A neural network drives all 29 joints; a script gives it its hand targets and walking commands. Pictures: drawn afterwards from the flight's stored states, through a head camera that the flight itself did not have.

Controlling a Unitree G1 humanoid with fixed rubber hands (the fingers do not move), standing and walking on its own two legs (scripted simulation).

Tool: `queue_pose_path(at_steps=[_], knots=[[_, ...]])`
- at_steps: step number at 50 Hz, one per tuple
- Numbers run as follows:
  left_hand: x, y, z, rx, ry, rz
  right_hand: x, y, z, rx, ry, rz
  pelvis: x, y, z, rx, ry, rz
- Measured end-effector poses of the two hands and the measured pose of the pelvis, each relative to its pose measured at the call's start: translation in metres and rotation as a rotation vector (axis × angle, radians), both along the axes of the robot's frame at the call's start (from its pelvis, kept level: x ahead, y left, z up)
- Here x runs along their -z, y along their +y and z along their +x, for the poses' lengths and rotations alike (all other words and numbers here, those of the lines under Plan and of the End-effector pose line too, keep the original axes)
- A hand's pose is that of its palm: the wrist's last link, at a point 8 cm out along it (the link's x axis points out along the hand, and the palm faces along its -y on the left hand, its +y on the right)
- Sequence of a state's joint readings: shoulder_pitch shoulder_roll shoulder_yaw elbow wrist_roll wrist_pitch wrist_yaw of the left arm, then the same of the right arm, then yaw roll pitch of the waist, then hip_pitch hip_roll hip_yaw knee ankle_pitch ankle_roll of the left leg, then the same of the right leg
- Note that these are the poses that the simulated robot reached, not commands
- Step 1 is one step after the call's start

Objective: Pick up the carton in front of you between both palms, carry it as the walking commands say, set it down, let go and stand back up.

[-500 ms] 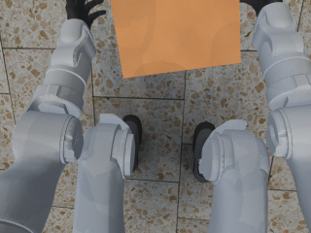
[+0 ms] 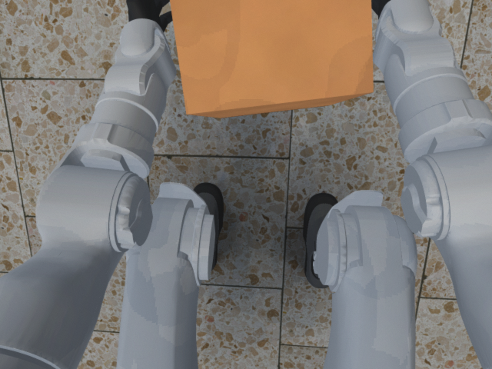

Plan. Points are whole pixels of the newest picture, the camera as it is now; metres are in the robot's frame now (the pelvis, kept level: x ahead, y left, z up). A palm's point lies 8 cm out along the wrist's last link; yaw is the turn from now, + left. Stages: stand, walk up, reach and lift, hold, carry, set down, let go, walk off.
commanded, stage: reach and lift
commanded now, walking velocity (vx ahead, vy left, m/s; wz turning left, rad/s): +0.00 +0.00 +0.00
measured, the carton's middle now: (268, 39) +0.52 -0.01 -0.24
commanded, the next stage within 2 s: none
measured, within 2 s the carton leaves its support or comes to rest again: leaves its support in 0.06 s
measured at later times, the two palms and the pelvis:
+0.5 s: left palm out of the picture +0.50 +0.13 +0.00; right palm out of the picture +0.50 -0.17 -0.02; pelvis +0.00 +0.00 +0.05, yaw -2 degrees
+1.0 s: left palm out of the picture +0.47 +0.13 +0.14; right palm out of the picture +0.46 -0.17 +0.13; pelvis +0.03 +0.00 +0.18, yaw -3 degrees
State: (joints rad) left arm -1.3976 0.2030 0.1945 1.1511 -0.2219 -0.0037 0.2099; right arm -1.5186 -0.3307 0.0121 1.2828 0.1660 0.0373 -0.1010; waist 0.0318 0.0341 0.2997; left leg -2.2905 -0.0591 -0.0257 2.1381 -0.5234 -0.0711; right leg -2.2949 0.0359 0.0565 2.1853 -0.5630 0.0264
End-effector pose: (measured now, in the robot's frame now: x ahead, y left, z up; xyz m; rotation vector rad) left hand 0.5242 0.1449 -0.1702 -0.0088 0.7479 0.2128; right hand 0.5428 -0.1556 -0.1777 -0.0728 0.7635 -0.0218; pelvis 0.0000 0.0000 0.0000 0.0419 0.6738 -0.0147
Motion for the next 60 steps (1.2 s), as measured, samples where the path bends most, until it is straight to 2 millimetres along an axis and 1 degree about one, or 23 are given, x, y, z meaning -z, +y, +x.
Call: queue_pose_path(at_steps=[5,8,12,16,20,24,29,33,39,43,49,60], knots=[[-0.008,-0.002,0.001,-0.006,0.002,-0.014,-0.002,-0.003,-0.005,-0.003,0.003,-0.008,0.007,-0.002,0.003,0.002,-0.012,0.001],[-0.019,-0.003,0.001,-0.017,-0.026,-0.024,-0.011,-0.003,-0.01,0.007,-0.018,-0.005,0.01,-0.003,0.003,0.008,-0.015,-0.002],[-0.038,-0.004,-0.009,-0.031,-0.06,-0.041,-0.032,-0.004,-0.017,0.027,-0.047,0.014,0.007,-0.002,0.0,0.016,-0.02,-0.008],[-0.069,-0.006,-0.019,-0.032,-0.085,-0.049,-0.066,-0.006,-0.028,0.052,-0.07,0.033,-0.005,-0.001,-0.004,0.02,-0.018,-0.009],[-0.113,-0.009,-0.025,-0.035,-0.112,-0.065,-0.11,-0.009,-0.037,0.076,-0.092,0.043,-0.024,-0.001,-0.006,0.023,-0.008,-0.007],[-0.158,-0.011,-0.028,-0.021,-0.103,-0.052,-0.153,-0.011,-0.043,0.09,-0.082,0.053,-0.047,-0.001,-0.004,0.028,0.015,-0.007],[-0.2,-0.009,-0.032,-0.001,-0.087,-0.024,-0.196,-0.009,-0.047,0.087,-0.068,0.047,-0.079,0.0,0.0,0.036,0.045,-0.007],[-0.222,-0.011,-0.033,0.014,-0.088,-0.022,-0.218,-0.011,-0.052,0.096,-0.069,0.042,-0.101,0.0,0.004,0.035,0.06,-0.009],[-0.248,-0.011,-0.039,0.031,-0.093,-0.022,-0.24,-0.01,-0.065,0.107,-0.073,0.06,-0.129,0.0,0.011,0.038,0.068,-0.012],[-0.269,-0.011,-0.044,0.021,-0.109,-0.039,-0.259,-0.009,-0.073,0.124,-0.087,0.073,-0.146,0.001,0.016,0.034,0.05,-0.017],[-0.307,-0.011,-0.051,0.024,-0.111,-0.051,-0.3,-0.01,-0.082,0.142,-0.088,0.079,-0.174,0.002,0.026,0.037,0.004,-0.022],[-0.382,-0.009,-0.068,0.042,-0.091,-0.045,-0.377,-0.008,-0.1,0.151,-0.069,0.069,-0.241,0.002,0.048,0.035,-0.104,-0.033]])
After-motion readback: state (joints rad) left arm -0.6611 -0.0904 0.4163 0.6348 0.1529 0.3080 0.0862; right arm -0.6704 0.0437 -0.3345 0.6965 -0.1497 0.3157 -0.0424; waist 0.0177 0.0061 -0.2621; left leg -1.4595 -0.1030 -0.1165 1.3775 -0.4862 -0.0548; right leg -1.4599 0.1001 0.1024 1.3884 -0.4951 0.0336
